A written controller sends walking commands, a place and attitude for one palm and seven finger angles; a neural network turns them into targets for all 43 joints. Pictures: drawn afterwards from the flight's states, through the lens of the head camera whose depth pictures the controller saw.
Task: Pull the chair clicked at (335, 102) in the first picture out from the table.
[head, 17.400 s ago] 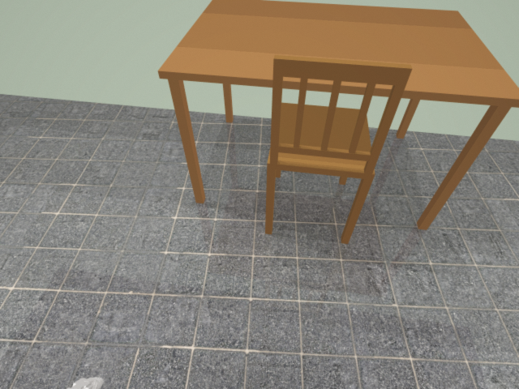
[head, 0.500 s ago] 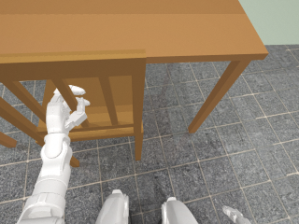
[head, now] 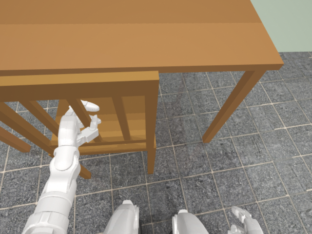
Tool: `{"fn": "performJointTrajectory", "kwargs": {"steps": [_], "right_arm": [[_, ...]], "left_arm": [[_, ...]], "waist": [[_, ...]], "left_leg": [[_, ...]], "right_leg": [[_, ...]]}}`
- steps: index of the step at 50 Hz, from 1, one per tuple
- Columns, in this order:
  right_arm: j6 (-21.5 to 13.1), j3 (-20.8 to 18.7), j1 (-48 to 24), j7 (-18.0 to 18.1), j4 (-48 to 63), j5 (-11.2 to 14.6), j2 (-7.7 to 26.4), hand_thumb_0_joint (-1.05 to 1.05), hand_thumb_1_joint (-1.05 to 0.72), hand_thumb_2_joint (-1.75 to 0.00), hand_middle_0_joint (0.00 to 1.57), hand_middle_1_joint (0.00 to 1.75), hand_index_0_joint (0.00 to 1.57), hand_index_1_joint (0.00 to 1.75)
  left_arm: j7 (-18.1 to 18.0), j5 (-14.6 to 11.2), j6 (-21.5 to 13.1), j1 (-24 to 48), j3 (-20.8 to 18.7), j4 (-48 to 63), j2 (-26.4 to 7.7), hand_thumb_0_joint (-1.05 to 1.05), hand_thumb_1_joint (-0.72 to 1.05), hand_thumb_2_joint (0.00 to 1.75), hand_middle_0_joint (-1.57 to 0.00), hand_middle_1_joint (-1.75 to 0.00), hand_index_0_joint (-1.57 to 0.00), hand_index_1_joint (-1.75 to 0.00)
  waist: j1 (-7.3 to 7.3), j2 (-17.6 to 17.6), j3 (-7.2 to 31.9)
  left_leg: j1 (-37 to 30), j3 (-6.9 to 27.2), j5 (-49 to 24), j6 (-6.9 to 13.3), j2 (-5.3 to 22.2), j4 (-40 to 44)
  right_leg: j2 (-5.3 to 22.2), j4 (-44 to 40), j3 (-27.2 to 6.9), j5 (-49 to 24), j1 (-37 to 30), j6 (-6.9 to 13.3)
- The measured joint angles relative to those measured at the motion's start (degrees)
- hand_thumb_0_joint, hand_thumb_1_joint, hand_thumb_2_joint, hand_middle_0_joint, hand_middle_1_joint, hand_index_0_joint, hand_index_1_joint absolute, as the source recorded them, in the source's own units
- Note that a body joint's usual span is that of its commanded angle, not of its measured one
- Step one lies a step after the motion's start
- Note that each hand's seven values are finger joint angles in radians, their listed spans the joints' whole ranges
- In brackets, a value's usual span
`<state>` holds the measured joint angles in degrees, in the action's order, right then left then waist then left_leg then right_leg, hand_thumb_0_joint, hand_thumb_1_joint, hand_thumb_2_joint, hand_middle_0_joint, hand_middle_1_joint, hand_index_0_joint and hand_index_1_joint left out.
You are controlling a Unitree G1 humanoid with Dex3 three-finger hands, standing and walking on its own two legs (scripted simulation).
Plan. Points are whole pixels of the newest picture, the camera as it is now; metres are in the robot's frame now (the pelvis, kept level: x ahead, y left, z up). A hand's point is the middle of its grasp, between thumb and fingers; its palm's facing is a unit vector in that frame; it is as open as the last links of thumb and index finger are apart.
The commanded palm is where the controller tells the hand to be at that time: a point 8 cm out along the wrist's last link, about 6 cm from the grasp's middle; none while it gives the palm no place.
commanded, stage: step backward, pulling the chair out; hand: left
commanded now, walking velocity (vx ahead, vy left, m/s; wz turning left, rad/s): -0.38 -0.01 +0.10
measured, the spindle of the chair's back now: (87, 122) +0.40 +0.19 -0.02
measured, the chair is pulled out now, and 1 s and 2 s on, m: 0.04 0.15 0.23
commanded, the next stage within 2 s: none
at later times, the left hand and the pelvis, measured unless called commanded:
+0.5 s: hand (98, 146) +0.32 +0.15 +0.01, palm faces +0.05 -0.99 -0.13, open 5.1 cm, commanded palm +0.30 +0.20 +0.01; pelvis -0.02 +0.00 +0.07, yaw -1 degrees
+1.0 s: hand (102, 166) +0.27 +0.13 +0.01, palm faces +0.01 -0.99 -0.15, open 5.2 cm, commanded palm +0.26 +0.19 +0.01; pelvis -0.07 +0.00 +0.08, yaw +1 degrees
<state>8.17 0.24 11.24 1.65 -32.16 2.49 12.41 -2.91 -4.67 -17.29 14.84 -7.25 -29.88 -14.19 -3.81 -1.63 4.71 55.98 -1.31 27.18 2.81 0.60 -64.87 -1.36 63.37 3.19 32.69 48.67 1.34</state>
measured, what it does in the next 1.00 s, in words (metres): rises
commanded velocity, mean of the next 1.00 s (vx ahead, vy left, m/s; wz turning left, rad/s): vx -0.38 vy -0.04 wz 0.11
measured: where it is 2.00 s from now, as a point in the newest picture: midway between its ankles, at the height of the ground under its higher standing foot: outside the picture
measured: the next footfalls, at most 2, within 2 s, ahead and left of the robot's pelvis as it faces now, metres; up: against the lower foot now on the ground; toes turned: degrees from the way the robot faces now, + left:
left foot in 1.46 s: -0.12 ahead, +0.18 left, +0.00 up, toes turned +5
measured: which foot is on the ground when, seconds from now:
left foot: down 0.00-1.00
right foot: down 0.00-1.00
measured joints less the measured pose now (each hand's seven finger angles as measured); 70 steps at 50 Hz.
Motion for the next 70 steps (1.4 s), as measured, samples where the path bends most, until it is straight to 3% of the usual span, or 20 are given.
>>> {"fn": "performJointTrajectory", "kwargs": {"steps": [4,8,13,20,25,31,38,41,44,50,53,58,60,62,64,67,70], "right_arm": [[1.85,1.83,2.45,2.23,-0.07,1.14,-0.2,0.01,-0.91,-0.9,0.2,0.3,0.2,0.3],[2.04,2.41,3.65,3.34,-1.22,1.19,0.25,0.01,-0.91,-0.9,0.2,0.3,0.21,0.3],[2.08,0.96,3.06,3.84,-2.02,0.45,1.3,0.01,-0.91,-0.9,0.2,0.3,0.21,0.3],[0.76,-0.21,1.62,3.1,-2.24,-0.86,1.4,0.01,-0.91,-0.9,0.2,0.3,0.2,0.3],[-0.45,0.2,1.78,3.05,-3.43,-0.63,0.46,0.01,-0.91,-0.9,0.2,0.3,0.2,0.3],[-2.25,0.64,1.81,3.77,-6.09,0.27,-0.11,0.01,-0.91,-0.9,0.2,0.3,0.21,0.3],[-4.57,0.0,0.85,4.43,-9.08,1.23,2.35,0.01,-0.91,-0.9,0.2,0.3,0.21,0.3],[-5.52,-0.37,0.83,4.91,-9.92,1.27,3.73,0.01,-0.91,-0.9,0.2,0.3,0.21,0.3],[-6.08,-0.53,0.74,5.14,-9.99,1.11,3.85,0.01,-0.91,-0.9,0.2,0.3,0.2,0.3],[-7.41,0.0,0.13,4.87,-8.42,-0.64,1.68,0.01,-0.91,-0.9,0.2,0.3,0.2,0.3],[-7.95,0.65,-0.36,4.28,-7.92,-1.17,0.22,0.01,-0.91,-0.9,0.2,0.3,0.2,0.3],[-8.37,1.31,0.18,3.72,-7.55,-0.89,-1.12,0.01,-0.91,-0.9,0.2,0.3,0.21,0.3],[-8.24,1.22,0.36,3.64,-8.21,-0.48,-1.14,0.01,-0.9,-0.9,0.2,0.3,0.21,0.3],[-8.04,0.89,0.33,3.69,-9.57,-0.57,-0.53,0.01,-0.9,-0.9,0.21,0.3,0.21,0.3],[-8.03,0.67,0.27,3.84,-10.77,-0.78,0.42,0.01,-0.91,-0.9,0.21,0.3,0.21,0.3],[-8.07,0.32,0.01,4.32,-11.74,-0.72,1.9,0.01,-0.91,-0.9,0.2,0.3,0.21,0.3],[-7.84,-0.31,-0.49,5.06,-11.73,-0.76,3.52,0.01,-0.91,-0.9,0.2,0.3,0.21,0.3]], "left_arm": [[-3.17,-1.2,5.8,1.57,1.3,-8.82,2.13,0.02,0.74,0.8,-0.37,-1.28,-0.46,-1.45],[-3.12,-0.84,5.62,4.98,1.48,-17.94,2.91,0.03,0.74,0.79,-0.32,-1.18,-0.47,-1.45],[-1.87,0.36,5.15,8.09,2.69,-23.25,1.62,0.03,0.74,0.77,-0.33,-1.16,-0.49,-1.45],[-0.75,-0.31,4.88,6.34,1.99,-21.03,1.02,0.02,0.74,0.77,-0.32,-1.17,-0.49,-1.45],[-0.67,-0.6,4.5,4.21,2.28,-19.39,2.5,0.03,0.73,0.77,-0.32,-1.17,-0.49,-1.45],[-1.25,-0.51,3.83,4.94,4.1,-22.64,4.05,0.03,0.72,0.78,-0.32,-1.16,-0.49,-1.45],[-2.69,-0.57,3.58,7.16,5.68,-28.39,5.74,0.04,0.71,0.79,-0.32,-1.15,-0.49,-1.45],[-3.06,-0.12,3.65,7.77,6.75,-29.44,6.33,0.04,0.71,0.79,-0.32,-1.15,-0.49,-1.45],[-2.95,0.09,3.9,8.2,8.19,-29.43,5.77,0.03,0.71,0.78,-0.31,-1.16,-0.49,-1.45],[-2.51,0.52,4.97,9.36,8.55,-27.52,4.35,0.03,0.71,0.78,-0.31,-1.18,-0.49,-1.45],[-2.39,0.3,5.62,9.85,7.57,-26.69,3.71,0.03,0.7,0.79,-0.31,-1.19,-0.49,-1.45],[-2.03,-0.13,6.12,9.23,6.19,-24.77,3.2,0.03,0.69,0.81,-0.33,-1.19,-0.49,-1.45],[-2.32,0.03,5.83,8.45,5.93,-24.03,3.26,0.03,0.68,0.81,-0.34,-1.19,-0.49,-1.45],[-3.04,0.21,5.73,7.85,5.59,-23.88,4.11,0.03,0.68,0.82,-0.34,-1.19,-0.49,-1.45],[-3.53,0.43,5.78,7.62,5.15,-24.15,5.27,0.04,0.68,0.82,-0.33,-1.19,-0.49,-1.45],[-3.73,1.12,6.3,8.18,5.21,-24.64,6.61,0.05,0.69,0.81,-0.32,-1.19,-0.49,-1.45],[-3.83,1.79,7.48,10.03,6.66,-24.69,7.93,0.05,0.7,0.81,-0.3,-1.2,-0.49,-1.45]], "waist": [[0.38,-0.12,-0.08],[0.34,0.78,-0.76],[-0.65,1.45,-3.43],[-1.25,1.66,-7.57],[-0.34,-0.11,-9.57],[1.24,-1.37,-9.91],[0.76,-1.83,-9.78],[0.63,-1.89,-9.86],[0.99,-0.47,-9.92],[1.03,1.16,-11.09],[0.98,0.73,-12.59],[1.02,-0.97,-14.3],[0.74,-0.76,-14.32],[0.9,0.0,-13.94],[0.63,0.74,-13.63],[-0.19,1.56,-13.09],[-0.85,1.59,-12.75]], "left_leg": [[-10.73,-0.83,-4.61,0.23,-0.4,12.33],[-17.67,-0.86,-8.39,0.3,-0.46,20.76],[-22.02,-0.71,-11.15,0.61,-0.62,25.46],[-25.23,-2.26,-13.6,0.74,-0.73,28.48],[-26.5,-1.34,-15.1,-0.1,0.47,29.77],[-27.45,0.32,-17.22,-1.37,1.26,31.38],[-28.7,1.31,-15.47,-2.12,0.38,31.6],[-29.77,1.27,-19.98,-1.24,0.12,33.24],[-30.33,0.3,-20.07,-0.16,-0.51,33.95],[-29.7,-0.39,-21.26,0.25,-0.97,34.81],[-29.57,-0.07,-21.52,-0.18,-0.19,34.26],[-28.46,1.07,-20.65,-1.3,1.37,31.61],[-26.68,1.92,-12.75,-2.4,0.59,26.64],[-24.62,3.31,-5.16,-3.64,-1.41,15.97],[-25.01,4.06,-2.06,-4.42,-2.57,9.97],[-28.93,4.66,0.36,-5.04,-1.9,11.38],[-34.2,5.06,-0.7,-5.24,0.29,20.79]], "right_leg": [[0.23,-12.59,-0.96,-5.51,-10.25,-0.89],[0.1,-21.6,-1.12,-9.8,-17.24,-1.91],[0.11,-26.66,-0.98,-13.17,-21.7,-1.94],[0.34,-27.91,-2.46,-14.37,-23.66,-1.56],[-0.97,-30.6,-1.66,-16.54,-25.64,-0.78],[-1.96,-32.98,-0.11,-18.66,-27.28,0.21],[-1.21,-34.01,0.94,-19.69,-29.14,0.18],[-0.88,-34.09,1.16,-19.87,-29.86,-0.38],[-0.12,-33.17,0.31,-19.55,-29.41,-0.93],[-0.3,-28.34,-1.44,-12.3,-26.43,-0.81],[-1.05,-28.34,-1.19,-12.43,-26.54,-0.82],[-2.0,-31.76,0.88,-21.79,-27.78,0.31],[-1.59,-31.16,1.08,-21.88,-27.37,1.17],[-0.45,-31.1,0.47,-21.08,-27.0,1.38],[1.1,-31.77,0.09,-21.3,-27.07,0.98],[3.54,-32.39,0.44,-21.73,-26.76,0.02],[5.66,-32.57,1.61,-22.13,-25.72,-1.13]]}}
